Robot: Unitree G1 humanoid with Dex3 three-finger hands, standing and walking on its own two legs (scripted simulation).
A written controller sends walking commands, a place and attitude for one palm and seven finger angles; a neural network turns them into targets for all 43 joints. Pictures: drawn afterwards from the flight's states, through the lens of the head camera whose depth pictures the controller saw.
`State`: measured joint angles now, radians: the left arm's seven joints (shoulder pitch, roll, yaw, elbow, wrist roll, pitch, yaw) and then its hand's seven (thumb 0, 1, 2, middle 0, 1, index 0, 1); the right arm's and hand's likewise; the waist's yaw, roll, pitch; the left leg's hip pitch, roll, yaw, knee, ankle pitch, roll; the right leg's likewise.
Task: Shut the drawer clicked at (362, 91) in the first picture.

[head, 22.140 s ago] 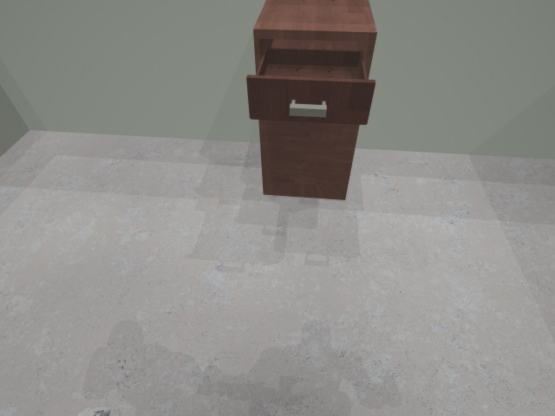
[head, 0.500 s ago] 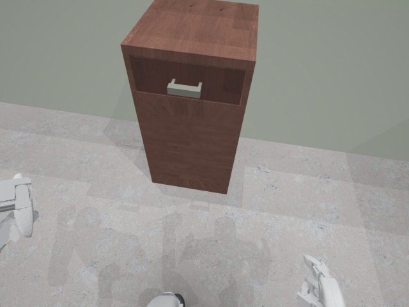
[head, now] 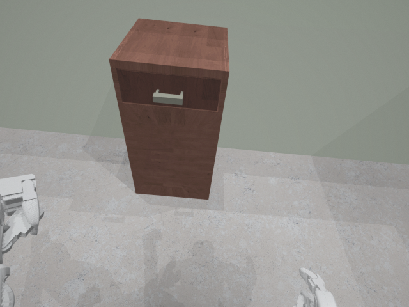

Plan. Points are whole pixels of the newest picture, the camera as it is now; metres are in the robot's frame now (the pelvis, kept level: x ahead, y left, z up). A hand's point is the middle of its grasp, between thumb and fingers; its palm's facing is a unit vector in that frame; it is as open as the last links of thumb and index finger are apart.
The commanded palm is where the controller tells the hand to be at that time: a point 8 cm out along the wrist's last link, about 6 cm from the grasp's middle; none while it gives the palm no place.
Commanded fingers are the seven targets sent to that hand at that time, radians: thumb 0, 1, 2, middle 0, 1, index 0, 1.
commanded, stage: stop stepping back and stand still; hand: left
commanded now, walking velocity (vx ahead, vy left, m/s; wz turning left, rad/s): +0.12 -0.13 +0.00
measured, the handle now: (169, 95) +0.84 +0.16 -0.05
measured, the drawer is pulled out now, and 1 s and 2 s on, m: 0.00 0.00 0.00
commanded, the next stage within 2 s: let the arm hang, fingers relaxed in 0.28 s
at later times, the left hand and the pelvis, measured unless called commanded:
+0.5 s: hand (76, 256) +0.21 +0.25 +0.00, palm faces +0.19 -0.89 -0.41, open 3.1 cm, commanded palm none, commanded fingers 0.00 0.90 0.90 -1.12 -1.30 -1.12 -1.30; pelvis +0.00 +0.00 -0.01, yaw +1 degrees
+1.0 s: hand out of the picture -0.08 +0.19 -0.16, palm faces +0.03 -0.98 -0.21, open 5.8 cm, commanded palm none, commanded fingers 0.00 0.90 0.90 -0.20 -0.30 -0.20 -0.30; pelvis +0.00 +0.01 +0.01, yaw +1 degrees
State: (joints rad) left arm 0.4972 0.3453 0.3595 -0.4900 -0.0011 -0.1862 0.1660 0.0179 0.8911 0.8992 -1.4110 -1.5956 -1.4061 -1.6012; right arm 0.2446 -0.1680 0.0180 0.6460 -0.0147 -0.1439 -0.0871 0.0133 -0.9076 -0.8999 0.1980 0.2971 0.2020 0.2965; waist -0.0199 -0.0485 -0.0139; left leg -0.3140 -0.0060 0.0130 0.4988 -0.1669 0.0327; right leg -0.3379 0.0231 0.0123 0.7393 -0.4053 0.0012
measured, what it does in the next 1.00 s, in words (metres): stands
